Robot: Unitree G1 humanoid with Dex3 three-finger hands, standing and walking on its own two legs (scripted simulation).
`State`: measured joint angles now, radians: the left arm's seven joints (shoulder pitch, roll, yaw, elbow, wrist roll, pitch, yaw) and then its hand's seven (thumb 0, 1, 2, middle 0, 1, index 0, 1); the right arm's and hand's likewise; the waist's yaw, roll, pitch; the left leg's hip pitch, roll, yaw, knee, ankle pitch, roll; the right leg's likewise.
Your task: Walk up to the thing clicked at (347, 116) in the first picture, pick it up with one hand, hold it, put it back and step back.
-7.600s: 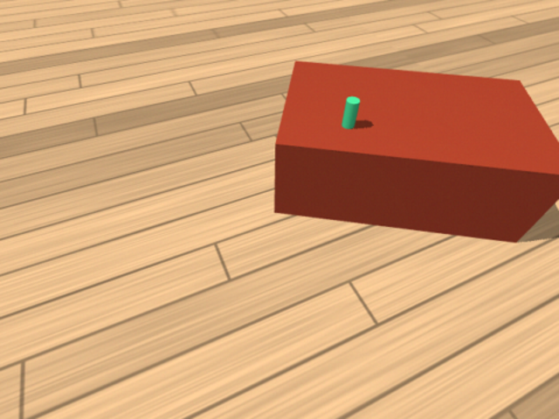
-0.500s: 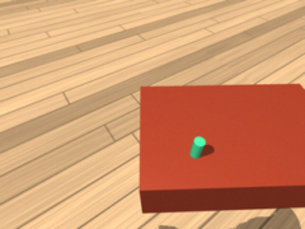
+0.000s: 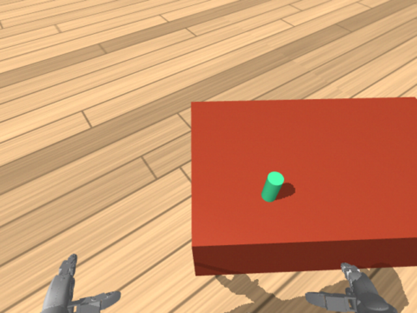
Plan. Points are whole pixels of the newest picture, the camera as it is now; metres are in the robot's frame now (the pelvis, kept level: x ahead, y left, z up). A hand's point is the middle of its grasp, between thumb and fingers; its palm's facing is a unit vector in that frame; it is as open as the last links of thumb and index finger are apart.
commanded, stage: go down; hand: right
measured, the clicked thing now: (272, 187) +0.52 -0.22 -0.28
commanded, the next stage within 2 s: none
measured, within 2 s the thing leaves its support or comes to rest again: neither
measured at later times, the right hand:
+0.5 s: hand (345, 294) +0.17 -0.28 -0.12, palm faces +0.10 +0.94 -0.32, open 17.4 cm
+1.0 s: hand (356, 277) +0.20 -0.30 -0.10, palm faces +0.16 +0.94 -0.30, open 17.4 cm
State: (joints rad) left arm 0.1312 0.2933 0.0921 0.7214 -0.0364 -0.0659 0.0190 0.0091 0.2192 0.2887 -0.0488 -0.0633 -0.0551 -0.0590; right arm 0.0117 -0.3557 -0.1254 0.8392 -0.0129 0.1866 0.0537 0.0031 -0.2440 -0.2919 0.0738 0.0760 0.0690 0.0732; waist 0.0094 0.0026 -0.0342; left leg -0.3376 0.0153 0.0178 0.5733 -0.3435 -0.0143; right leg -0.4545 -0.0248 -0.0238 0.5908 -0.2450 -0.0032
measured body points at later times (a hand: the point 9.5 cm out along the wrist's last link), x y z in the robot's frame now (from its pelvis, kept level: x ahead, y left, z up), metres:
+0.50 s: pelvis +0.02 +0.01 -0.02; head +0.06 +0.00 +0.43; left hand +0.17 +0.28 -0.08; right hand +0.17 -0.33 -0.10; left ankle -0.04 +0.13 -0.73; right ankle +0.03 -0.12 -0.73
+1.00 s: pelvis +0.01 +0.00 -0.03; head +0.06 -0.01 +0.41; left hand +0.17 +0.26 -0.07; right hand +0.19 -0.35 -0.08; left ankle -0.04 +0.13 -0.73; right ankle +0.03 -0.12 -0.73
